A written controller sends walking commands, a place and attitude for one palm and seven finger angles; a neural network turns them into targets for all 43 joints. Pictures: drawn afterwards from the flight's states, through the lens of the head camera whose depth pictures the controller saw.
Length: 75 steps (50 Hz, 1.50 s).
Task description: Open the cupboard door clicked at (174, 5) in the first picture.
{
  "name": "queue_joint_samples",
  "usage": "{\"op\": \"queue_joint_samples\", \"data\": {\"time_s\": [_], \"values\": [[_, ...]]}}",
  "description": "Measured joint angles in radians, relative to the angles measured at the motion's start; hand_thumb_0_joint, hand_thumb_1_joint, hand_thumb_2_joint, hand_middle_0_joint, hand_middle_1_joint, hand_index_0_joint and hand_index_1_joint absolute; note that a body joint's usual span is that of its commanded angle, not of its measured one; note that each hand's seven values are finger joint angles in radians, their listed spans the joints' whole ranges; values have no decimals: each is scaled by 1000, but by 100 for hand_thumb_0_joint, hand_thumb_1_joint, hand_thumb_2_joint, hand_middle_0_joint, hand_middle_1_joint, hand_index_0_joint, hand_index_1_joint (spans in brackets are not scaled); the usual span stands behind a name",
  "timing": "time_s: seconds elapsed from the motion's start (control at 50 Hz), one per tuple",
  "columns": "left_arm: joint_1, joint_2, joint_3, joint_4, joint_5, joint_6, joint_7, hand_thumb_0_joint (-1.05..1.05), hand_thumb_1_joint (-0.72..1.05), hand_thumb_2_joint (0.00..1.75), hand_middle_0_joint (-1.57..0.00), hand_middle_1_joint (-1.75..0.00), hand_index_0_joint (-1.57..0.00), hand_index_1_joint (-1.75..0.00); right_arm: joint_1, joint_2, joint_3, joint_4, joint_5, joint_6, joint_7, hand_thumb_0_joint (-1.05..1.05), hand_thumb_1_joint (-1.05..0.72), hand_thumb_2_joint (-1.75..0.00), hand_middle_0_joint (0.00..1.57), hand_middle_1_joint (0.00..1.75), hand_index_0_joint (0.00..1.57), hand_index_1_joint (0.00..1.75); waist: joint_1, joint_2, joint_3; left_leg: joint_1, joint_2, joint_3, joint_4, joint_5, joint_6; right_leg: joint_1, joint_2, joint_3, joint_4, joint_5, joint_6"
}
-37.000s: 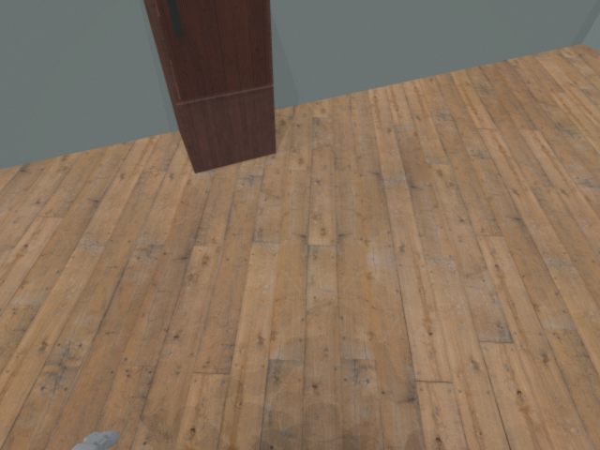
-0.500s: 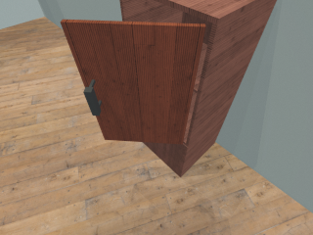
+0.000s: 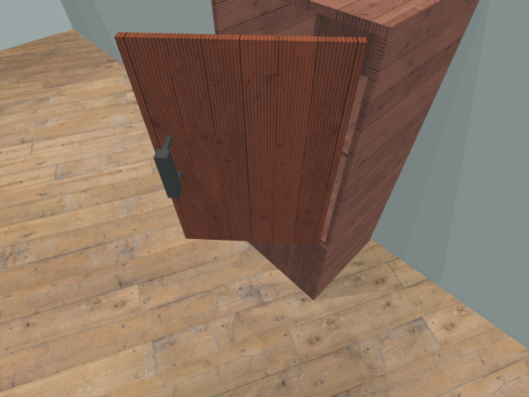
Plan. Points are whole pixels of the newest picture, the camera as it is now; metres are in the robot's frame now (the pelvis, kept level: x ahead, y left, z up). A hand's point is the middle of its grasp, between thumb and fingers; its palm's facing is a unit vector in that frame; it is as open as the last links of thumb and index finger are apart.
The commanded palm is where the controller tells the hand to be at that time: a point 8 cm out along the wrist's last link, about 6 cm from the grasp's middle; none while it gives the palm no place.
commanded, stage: come to a stop and stand still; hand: left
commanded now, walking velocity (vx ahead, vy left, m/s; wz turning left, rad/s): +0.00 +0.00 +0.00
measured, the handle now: (171, 167) +0.55 +0.23 -0.01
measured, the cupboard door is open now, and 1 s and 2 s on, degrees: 42 42 42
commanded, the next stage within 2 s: look again from close up in 1.42 s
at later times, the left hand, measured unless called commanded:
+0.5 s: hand out of the picture +0.02 +0.21 -0.16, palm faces +0.01 -0.96 -0.27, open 7.4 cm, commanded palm none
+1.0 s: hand out of the picture -0.07 +0.20 -0.17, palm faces +0.00 -0.98 -0.20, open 7.4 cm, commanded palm none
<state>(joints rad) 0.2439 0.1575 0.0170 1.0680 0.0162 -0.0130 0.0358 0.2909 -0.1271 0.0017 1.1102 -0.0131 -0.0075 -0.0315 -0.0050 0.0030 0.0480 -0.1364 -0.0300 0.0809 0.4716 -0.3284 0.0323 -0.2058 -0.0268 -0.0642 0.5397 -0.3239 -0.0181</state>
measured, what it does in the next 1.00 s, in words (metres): shifts its weight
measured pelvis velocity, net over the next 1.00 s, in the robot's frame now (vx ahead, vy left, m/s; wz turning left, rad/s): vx -0.07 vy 0.02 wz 0.01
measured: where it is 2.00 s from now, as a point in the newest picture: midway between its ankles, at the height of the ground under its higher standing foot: outside the picture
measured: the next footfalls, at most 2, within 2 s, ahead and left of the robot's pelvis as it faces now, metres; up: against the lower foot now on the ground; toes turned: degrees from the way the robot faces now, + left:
none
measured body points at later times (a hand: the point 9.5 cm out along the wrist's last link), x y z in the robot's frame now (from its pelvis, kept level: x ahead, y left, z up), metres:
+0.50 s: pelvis -0.04 +0.00 +0.00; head -0.05 +0.00 +0.45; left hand +0.02 +0.26 -0.14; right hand +0.05 -0.27 -0.13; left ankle -0.05 +0.09 -0.74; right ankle -0.02 -0.10 -0.74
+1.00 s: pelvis -0.07 +0.02 +0.01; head -0.08 +0.03 +0.46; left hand -0.07 +0.26 -0.16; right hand -0.07 -0.22 -0.14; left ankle -0.05 +0.09 -0.74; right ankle -0.02 -0.10 -0.74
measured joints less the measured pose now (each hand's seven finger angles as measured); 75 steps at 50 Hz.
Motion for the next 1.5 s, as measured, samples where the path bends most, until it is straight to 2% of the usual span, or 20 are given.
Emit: {"op": "queue_joint_samples", "data": {"time_s": [0.12, 0.2, 0.38, 0.56, 0.82, 1.06, 1.28, 1.5], "values": [[-2, 13, -15, 15, -3, 2, 2, 1, 93, 90, -20, -30, -20, -30, -9, 1, 8, 22, 1, -10, 0, 1, -92, -90, 20, 30, 20, 30, -5, -17, -6, 29, 9, 0, -58, 30, -2, 30, 13, 0, -63, 31, -4], [14, 28, -16, -30, -1, -14, 1, 1, 92, 90, -20, -30, -20, -30, -1, -28, -6, -39, -3, -24, 1, 1, -92, -90, 20, 30, 20, 30, -16, -13, -16, -26, 12, -15, 3, 12, -2, -6, 11, -17, -28, 21, -8], [16, 64, -8, -61, 1, -1, -4, 1, 91, 90, -20, -30, -20, -30, -79, -118, -28, -90, -3, 0, 3, 1, -91, -90, 20, 30, 20, 30, -5, 0, -40, -27, 20, -8, 52, 2, 4, 0, 17, -11, -4, 28, -7], [-8, 102, -17, -50, 3, 1, -17, 1, 91, 90, -20, -30, -20, -30, -130, -144, -10, -91, -4, -3, 21, 0, -91, -90, 20, 30, 20, 30, 7, -3, -55, -10, 18, -4, -16, 69, 8, 21, 19, -8, -82, 102, -3], [25, 94, -24, -3, 3, 4, -16, 1, 91, 90, -20, -30, -20, -30, -61, -109, 3, -15, -1, 6, 31, 0, -91, -90, 20, 30, 20, 30, 4, -20, -47, -20, 6, -4, -62, 122, 20, 19, 9, -9, -141, 162, 8], [84, 25, -29, 32, 6, 12, -4, 1, 91, 90, -20, -30, -20, -30, 13, -45, 0, 37, 4, 12, 23, 1, -91, -90, 20, 30, 20, 30, -2, -33, -28, -38, -11, 5, -66, 133, 36, -4, -7, 0, -137, 173, 25], [125, -38, -29, 40, 9, 9, 6, 0, 91, 90, -20, -30, -20, -30, 25, 15, -4, 32, 8, 5, 17, 0, -91, -90, 20, 30, 20, 30, 2, -31, -29, -43, -20, 18, -60, 127, 49, -16, -17, 14, -121, 167, 37], [139, -54, -19, 34, 13, 3, 10, 0, 91, 90, -19, -30, -20, -30, 16, 15, -13, 20, 8, 1, 12, 1, -92, -90, 20, 30, 20, 30, 7, -22, -36, -44, -25, 28, -64, 121, 52, -28, -20, 25, -109, 157, 41]]}}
